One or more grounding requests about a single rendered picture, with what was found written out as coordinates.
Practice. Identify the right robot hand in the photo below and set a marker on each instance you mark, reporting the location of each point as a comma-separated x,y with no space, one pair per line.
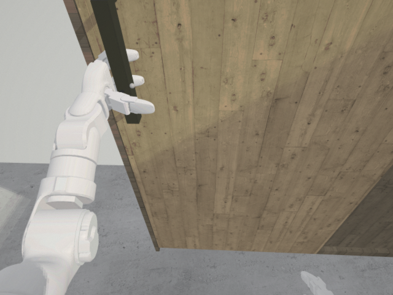
316,285

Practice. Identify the left robot forearm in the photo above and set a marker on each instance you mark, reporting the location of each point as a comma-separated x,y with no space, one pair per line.
70,178

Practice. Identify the wardrobe door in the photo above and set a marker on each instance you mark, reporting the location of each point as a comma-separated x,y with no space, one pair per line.
370,225
273,118

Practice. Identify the left robot upper arm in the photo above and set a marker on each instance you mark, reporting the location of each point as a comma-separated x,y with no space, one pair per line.
57,243

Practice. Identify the left robot hand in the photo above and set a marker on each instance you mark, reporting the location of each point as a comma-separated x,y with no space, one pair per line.
97,78

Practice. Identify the handle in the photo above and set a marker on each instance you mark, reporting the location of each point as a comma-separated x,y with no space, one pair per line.
111,34

